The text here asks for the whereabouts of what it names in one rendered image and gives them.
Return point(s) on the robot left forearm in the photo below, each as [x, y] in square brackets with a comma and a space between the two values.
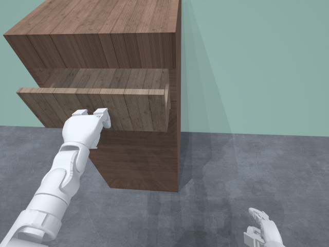
[41, 221]

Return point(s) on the robot right hand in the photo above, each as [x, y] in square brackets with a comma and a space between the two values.
[255, 237]

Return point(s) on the cabinet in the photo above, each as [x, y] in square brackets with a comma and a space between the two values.
[112, 34]

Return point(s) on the robot left hand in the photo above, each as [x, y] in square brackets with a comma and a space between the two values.
[86, 129]

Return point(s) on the drawer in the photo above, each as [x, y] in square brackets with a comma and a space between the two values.
[138, 99]

